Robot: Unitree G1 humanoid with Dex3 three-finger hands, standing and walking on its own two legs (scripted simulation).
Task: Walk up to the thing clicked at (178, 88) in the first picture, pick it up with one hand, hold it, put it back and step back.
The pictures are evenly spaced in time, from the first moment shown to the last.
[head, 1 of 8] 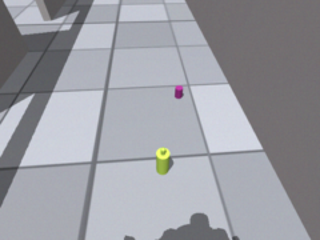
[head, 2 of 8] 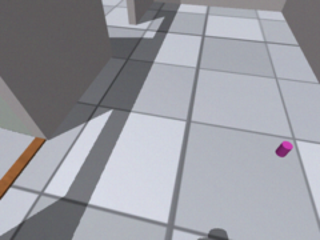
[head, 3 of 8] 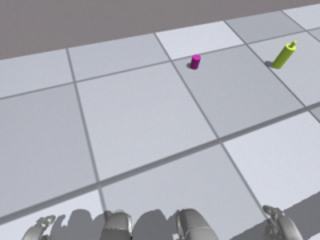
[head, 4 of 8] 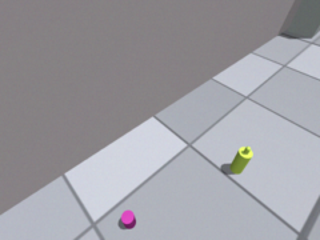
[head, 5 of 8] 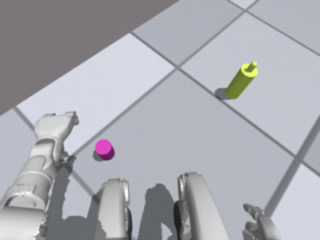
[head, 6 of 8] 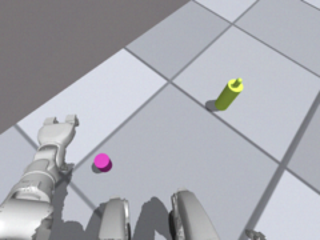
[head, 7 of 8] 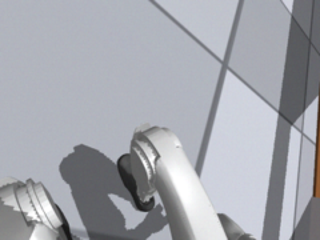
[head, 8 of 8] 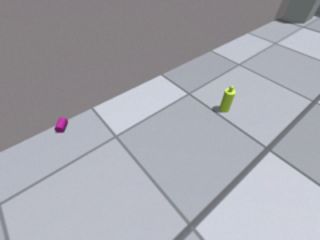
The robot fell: no
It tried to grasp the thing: yes
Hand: left
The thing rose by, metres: 0.06
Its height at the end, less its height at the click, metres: -0.02
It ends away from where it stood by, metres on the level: 0.69
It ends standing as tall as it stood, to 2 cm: no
